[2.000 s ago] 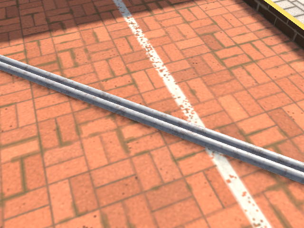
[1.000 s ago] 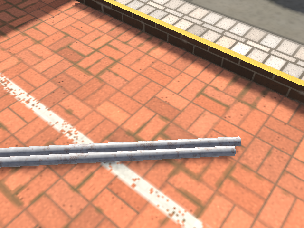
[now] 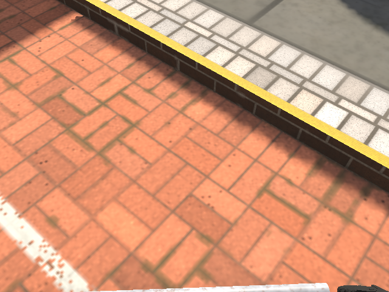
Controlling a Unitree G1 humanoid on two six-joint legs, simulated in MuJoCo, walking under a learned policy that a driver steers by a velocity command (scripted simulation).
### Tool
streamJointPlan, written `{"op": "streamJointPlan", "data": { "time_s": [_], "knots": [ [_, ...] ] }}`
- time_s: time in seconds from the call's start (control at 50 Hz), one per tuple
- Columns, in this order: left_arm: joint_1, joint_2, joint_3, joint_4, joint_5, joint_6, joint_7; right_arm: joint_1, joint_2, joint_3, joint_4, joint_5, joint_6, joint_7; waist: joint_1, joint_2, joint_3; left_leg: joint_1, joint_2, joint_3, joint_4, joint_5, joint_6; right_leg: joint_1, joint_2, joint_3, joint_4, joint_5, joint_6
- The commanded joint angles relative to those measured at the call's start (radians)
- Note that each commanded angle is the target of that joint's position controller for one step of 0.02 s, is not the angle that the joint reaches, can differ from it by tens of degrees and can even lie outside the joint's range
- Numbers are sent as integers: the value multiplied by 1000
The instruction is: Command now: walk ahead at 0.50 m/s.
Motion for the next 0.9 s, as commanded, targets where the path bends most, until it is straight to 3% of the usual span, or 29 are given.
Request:
{"op": "streamJointPlan", "data": {
  "time_s": [0.02, 0.04, 0.06, 0.12, 0.18, 0.24, 0.28, 0.3, 0.34, 0.36, 0.38, 0.4, 0.42, 0.44, 0.46, 0.48, 0.5, 0.52, 0.54, 0.56, 0.6, 0.62, 0.66, 0.72, 0.78, 0.84, 0.86, 0.88, 0.9],
  "knots": [
    [-98, 137, 24, -125, -16, -48, -3, 196, -139, -43, 3, -2, 4, -14, -112, 41, -127, 540, 322, -504, -316, -124, 184, -547, -102, 35, 254, 123, -6],
    [-107, 124, 27, -127, 0, -45, -2, 157, -118, -38, -1, -12, 1, -13, -79, 40, -78, 432, 284, -428, -345, -40, 180, -506, -130, 29, 195, 179, 1],
    [-79, 110, 27, -119, 4, -36, -3, 142, -104, -33, -1, -22, -4, -12, -49, 67, -77, 370, 260, -382, -374, 10, 176, -445, -152, 34, 175, 215, 7],
    [-50, 61, 17, -108, 10, -7, 2, 152, -114, -38, 26, -13, -19, -10, -18, 79, -55, 300, 245, -279, -422, 166, 198, -440, -163, 8, 132, 248, 44],
    [-139, 46, 11, -135, 20, 1, 5, 193, -133, -42, 55, -14, -11, -24, -38, 69, -24, 314, 227, -198, -438, 244, 192, -521, -172, -12, 34, 374, 75],
    [-247, 33, 4, -162, 18, -9, -6, 234, -142, -40, 72, -8, 3, -36, -75, 52, 8, 339, 204, -142, -438, 229, 155, -535, -164, -25, -150, 527, 71],
    [-359, 8, -9, -203, 11, -19, -16, 279, -160, -43, 93, 1, 17, -41, -115, 43, 43, 360, 202, -127, -456, 166, 140, -522, -140, -54, -316, 558, 69],
    [-404, -6, -18, -220, 15, -20, -21, 305, -180, -48, 104, 3, 25, -38, -137, 51, 44, 346, 220, -133, -485, 151, 147, -471, -99, -114, -342, 464, 67],
    [-407, 29, -3, -225, 7, -29, -32, 313, -193, -50, 119, 2, 25, -40, -119, 75, 41, 392, 239, -118, -467, 182, 134, -421, -90, -93, -388, 530, 46],
    [-345, 61, 8, -215, 21, -35, -35, 305, -189, -50, 117, -1, 22, -37, -83, 110, -6, 402, 271, -131, -421, 293, 143, -357, -55, -147, -275, 401, 15],
    [-261, 83, 21, -200, 15, -40, -38, 263, -175, -43, 107, 9, 22, -39, -21, 128, -36, 405, 257, -96, -324, 421, 121, -289, -54, -134, -298, 351, -24],
    [-206, 106, 35, -172, 14, -43, -37, 324, -104, -22, 106, 11, 23, -39, -14, 62, -131, 333, 189, -32, -185, 614, 76, -89, -20, -156, -304, 343, -65],
    [-75, 116, 55, -143, 11, -46, -33, 329, -102, -11, 103, 12, 19, -40, 60, 38, -229, 156, 151, -13, 36, 669, 21, 181, -68, -35, -327, 301, -123],
    [96, 180, 84, -110, 19, -32, -22, 326, -101, -5, 93, 13, 13, -41, 133, -67, -359, -24, 76, 1, 347, 479, -27, 401, -214, 226, -447, 50, -202],
    [169, 207, 85, -86, 15, -25, -13, 275, -71, 5, 63, 11, 2, -34, 147, -252, -435, -170, -10, -76, 613, -234, -28, 488, -372, 541, -647, -61, -273],
    [91, 167, 66, -101, 24, -32, -8, 224, -136, -19, 45, 26, -10, -23, 118, -197, -339, -257, 13, -178, 732, -322, -8, 389, -396, 581, -717, -34, -264],
    [8, 124, 54, -117, 25, -36, -5, 173, -155, -27, 26, 37, -9, -19, 81, -123, -238, -268, 66, -179, 706, -270, 13, 264, -378, 467, -713, 41, -235],
    [-56, 84, 45, -111, 20, -43, -9, 155, -139, -29, 19, 34, 2, -20, 34, -67, -168, -226, 112, -165, 643, -237, 17, 144, -345, 357, -730, 130, -203],
    [-116, 45, 37, -108, 16, -51, -13, 173, -123, -35, 28, 27, 20, -26, -8, -72, -136, -164, 139, -163, 596, -224, 16, 48, -324, 278, -755, 187, -179],
    [-169, 27, 33, -108, 12, -56, -15, 211, -99, -36, 40, 32, 42, -31, -49, -89, -99, -110, 151, -162, 563, -222, 12, -35, -314, 216, -786, 191, -164],
    [-211, 54, 44, -102, 8, -61, -13, 225, -57, -31, 41, 28, 74, -35, -85, -106, -54, -77, 143, -139, 475, -179, -3, -105, -306, 102, -863, 225, -157],
    [-242, 92, 57, -103, 5, -57, -11, 229, -39, -25, 40, 24, 85, -35, -105, -113, -42, -25, 136, -110, 367, -167, -8, -149, -292, 29, -895, 244, -153],
    [-285, 138, 78, -109, 12, -61, -10, 257, -57, -34, 67, -4, 92, -25, -126, -94, -86, 121, 114, -49, 302, -25, -17, -178, -268, -87, -894, 302, -147],
    [-278, 133, 82, -91, 3, -77, -12, 194, -96, -53, 55, 7, 102, -17, -108, -79, -51, 47, 160, -92, 208, 80, -22, -48, -311, -135, -872, 300, -127],
    [-250, 151, 91, -65, -6, -61, -20, 132, -102, -62, 32, 20, 113, -12, -90, -67, -9, 10, 187, -92, 97, 62, -15, 57, -335, -175, -831, 255, -96],
    [-277, 136, 86, -67, -13, -31, -19, 190, -102, -73, 53, 26, 123, 0, -111, -33, 15, 68, 177, -27, 26, 35, -6, 74, -328, -232, -682, 152, -65],
    [-292, 114, 79, -66, -16, -21, -20, 256, -111, -83, 82, 22, 117, -1, -141, 30, 2, 165, 137, 27, -30, 59, 9, 35, -290, -273, -540, 134, -45],
    [-292, 59, 63, -72, 1, -14, -21, 352, -157, -110, 143, 17, 109, -8, -157, 145, -20, 270, 47, 72, -82, 32, 30, -8, -206, -314, -317, 180, -22],
    [-392, 51, 51, -133, 21, -10, -15, 453, -242, -138, 178, -7, 99, -15, -205, 369, 54, 322, 101, -150, -198, 6, 94, -212, -122, -307, 0, 37, 28]
  ]
}}
Keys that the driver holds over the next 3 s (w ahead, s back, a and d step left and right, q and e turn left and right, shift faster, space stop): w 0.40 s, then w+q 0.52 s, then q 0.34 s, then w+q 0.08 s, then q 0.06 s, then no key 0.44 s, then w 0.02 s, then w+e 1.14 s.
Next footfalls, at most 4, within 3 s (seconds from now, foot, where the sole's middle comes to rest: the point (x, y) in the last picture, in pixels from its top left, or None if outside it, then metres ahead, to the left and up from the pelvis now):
0.36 right None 0.43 -0.17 -0.71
0.86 left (163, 264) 0.52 0.15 -0.74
1.26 right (189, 185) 0.85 0.08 -0.76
1.64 left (128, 217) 0.70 0.29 -0.76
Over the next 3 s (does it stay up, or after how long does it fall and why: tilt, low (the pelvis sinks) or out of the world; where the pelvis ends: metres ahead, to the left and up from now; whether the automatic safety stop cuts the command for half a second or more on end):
stays up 1.23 0.28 0.01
